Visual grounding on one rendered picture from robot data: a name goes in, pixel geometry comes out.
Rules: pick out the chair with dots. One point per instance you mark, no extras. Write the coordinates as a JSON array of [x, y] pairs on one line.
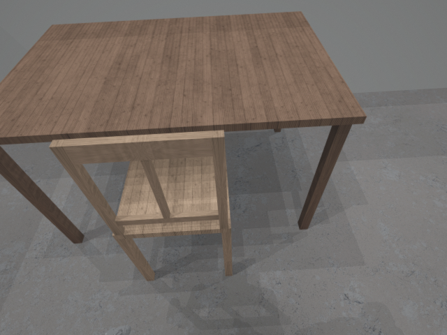
[[176, 184]]

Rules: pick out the table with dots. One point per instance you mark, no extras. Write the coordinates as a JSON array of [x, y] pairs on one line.
[[176, 75]]

